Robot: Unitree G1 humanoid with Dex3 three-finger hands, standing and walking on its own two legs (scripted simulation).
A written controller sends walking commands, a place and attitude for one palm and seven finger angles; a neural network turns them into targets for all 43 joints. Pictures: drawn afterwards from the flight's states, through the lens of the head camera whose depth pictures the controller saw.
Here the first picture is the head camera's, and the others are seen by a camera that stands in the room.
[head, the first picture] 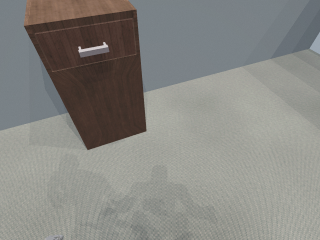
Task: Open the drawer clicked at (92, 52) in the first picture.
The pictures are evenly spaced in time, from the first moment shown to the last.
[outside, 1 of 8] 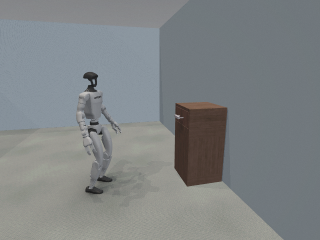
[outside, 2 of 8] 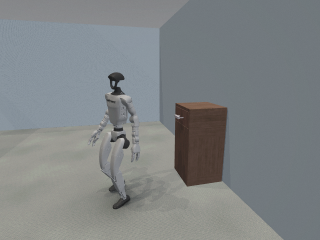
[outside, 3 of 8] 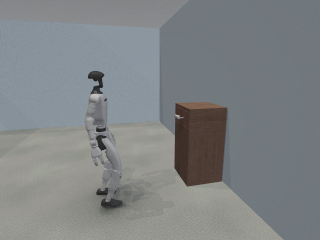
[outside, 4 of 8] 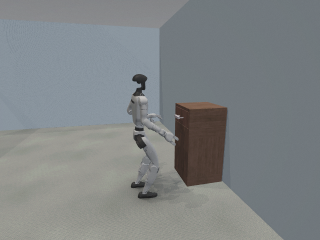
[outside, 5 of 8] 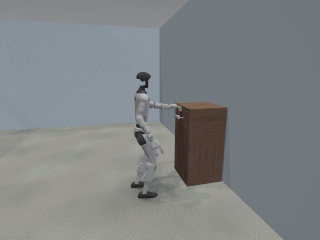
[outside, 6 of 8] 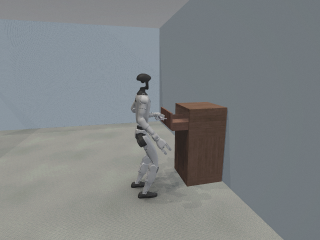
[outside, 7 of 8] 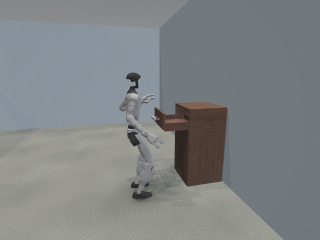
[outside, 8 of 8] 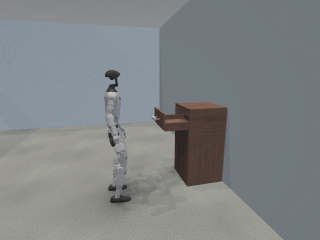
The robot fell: no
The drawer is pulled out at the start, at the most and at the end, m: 0.00 0.29 0.28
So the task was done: yes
